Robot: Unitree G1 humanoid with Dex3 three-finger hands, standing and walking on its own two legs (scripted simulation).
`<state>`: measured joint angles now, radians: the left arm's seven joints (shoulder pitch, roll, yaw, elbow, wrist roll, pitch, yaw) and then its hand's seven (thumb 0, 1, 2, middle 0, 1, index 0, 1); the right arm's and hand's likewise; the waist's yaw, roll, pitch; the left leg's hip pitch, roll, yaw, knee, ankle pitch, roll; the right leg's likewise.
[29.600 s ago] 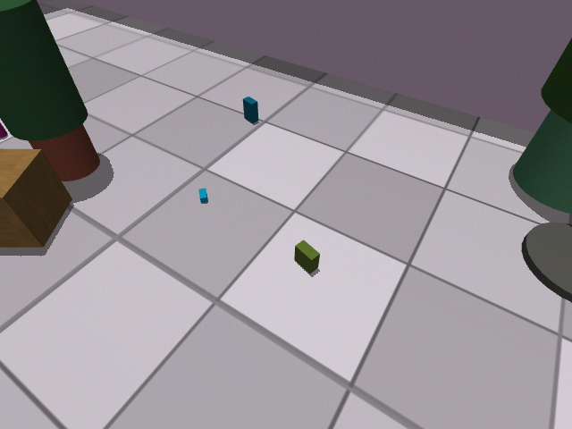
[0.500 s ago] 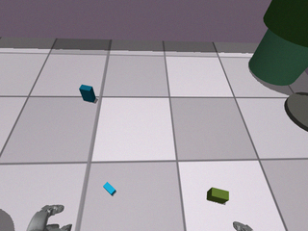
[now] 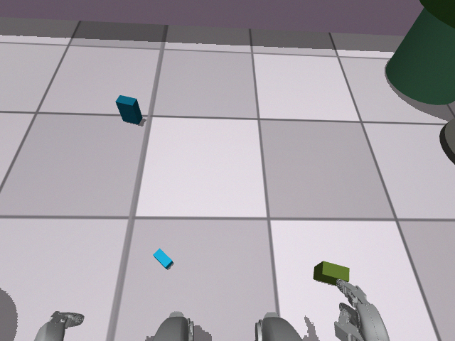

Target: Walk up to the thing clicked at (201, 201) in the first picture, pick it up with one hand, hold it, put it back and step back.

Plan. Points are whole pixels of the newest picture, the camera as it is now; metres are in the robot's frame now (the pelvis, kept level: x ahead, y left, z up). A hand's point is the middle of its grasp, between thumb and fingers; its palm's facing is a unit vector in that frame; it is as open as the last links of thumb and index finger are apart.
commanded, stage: rise first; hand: left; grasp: from above
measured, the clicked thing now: (163, 258) +0.43 +0.22 -0.67
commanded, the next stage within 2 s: none
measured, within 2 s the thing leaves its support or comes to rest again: neither
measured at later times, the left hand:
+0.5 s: hand (99, 319) +0.20 +0.30 -0.31, palm faces -0.26 -0.43 -0.86, open 13.1 cm
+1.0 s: hand (124, 286) +0.30 +0.29 -0.45, palm faces -0.19 -0.39 -0.90, open 12.3 cm
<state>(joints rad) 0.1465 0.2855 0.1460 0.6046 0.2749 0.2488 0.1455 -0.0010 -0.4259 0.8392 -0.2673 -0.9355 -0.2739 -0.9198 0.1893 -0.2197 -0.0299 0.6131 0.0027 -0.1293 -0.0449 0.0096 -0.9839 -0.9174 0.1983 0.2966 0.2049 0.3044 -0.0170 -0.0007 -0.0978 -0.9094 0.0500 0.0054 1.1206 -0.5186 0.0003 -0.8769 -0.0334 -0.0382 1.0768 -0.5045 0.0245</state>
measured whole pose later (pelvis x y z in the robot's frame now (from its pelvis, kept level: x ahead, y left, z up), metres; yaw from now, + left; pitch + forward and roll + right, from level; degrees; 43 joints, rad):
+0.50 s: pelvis -0.04 -0.01 -0.14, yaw +0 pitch +33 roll -2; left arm -0.29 0.34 0.13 0.95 0.62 0.25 0.48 0.00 -0.37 0.85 -0.32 -0.79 -0.30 -0.80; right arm 0.05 -0.27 -0.03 0.71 -0.03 -0.15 -0.04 0.01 -0.94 -0.90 0.20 0.30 0.21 0.30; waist -0.02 -0.01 -0.20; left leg -1.61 0.05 -0.03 1.69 -0.65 -0.02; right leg -1.59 -0.04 -0.04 1.67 -0.66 0.00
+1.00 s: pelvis -0.10 +0.00 -0.30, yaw -4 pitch +33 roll -5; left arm -0.86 0.52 0.27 1.47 0.63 0.35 0.58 0.00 -0.24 0.82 -0.39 -0.69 -0.36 -0.72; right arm 0.10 -0.24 0.01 0.91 -0.12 -0.24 0.16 0.01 -0.89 -0.89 0.20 0.30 0.21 0.30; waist -0.15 0.03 -0.15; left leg -2.16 0.07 -0.07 2.21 -0.64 0.01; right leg -2.11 -0.01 -0.04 2.15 -0.63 0.02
